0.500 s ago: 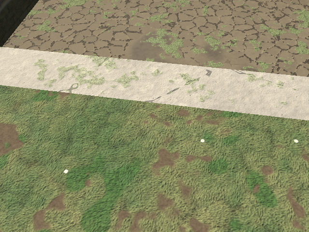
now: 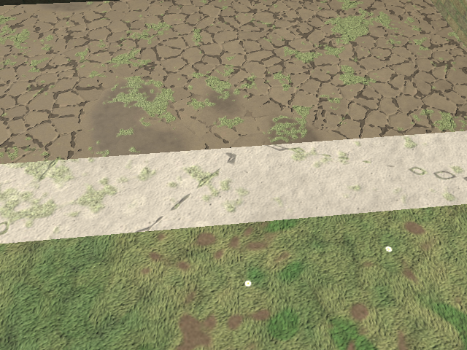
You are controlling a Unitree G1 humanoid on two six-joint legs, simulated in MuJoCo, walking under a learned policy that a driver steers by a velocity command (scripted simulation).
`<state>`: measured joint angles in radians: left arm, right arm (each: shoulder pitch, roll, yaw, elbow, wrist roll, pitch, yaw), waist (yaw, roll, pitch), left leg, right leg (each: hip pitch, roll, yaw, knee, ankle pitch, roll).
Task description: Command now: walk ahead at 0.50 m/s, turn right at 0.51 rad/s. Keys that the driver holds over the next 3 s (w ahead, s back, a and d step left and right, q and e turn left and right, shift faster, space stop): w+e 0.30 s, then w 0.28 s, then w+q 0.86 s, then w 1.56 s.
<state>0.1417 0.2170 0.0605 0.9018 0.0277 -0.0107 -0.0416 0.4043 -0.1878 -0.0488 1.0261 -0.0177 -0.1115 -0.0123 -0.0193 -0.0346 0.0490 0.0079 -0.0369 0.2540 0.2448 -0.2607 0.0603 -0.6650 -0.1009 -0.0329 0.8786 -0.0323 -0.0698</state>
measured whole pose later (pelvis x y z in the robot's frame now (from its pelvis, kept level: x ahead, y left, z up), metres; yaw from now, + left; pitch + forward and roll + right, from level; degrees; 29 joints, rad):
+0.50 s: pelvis +0.27 -0.06 +0.00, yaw -15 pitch +1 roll +0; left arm 0.37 0.23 0.06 0.94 0.00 -0.07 0.00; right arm 0.12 -0.24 -0.05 0.82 -0.04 -0.02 0.02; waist 0.04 0.05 0.04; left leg -0.67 0.15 0.00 0.92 -0.11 -0.03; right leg -0.05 0.15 0.02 0.24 -0.20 -0.14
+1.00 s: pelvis +0.55 -0.08 +0.00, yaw -7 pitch +0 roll +0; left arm 0.17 0.23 0.02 0.79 0.04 -0.05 0.00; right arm 0.38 -0.24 -0.06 0.90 -0.01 -0.05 0.01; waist -0.02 -0.03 0.04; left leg -0.20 -0.15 -0.02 0.37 -0.17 0.13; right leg -0.60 -0.08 0.05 1.08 -0.27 0.01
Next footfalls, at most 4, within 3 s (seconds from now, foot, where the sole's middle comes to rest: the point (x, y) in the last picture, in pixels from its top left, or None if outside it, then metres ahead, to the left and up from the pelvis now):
0.18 right None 0.25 -0.10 -0.78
0.74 left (251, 307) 0.60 -0.04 -0.78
1.28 right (302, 241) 0.82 -0.22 -0.78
1.78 left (225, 210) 0.95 0.03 -0.78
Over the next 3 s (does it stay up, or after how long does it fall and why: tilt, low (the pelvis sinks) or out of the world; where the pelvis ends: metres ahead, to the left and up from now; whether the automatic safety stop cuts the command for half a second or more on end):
stays up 0.99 -0.03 -0.01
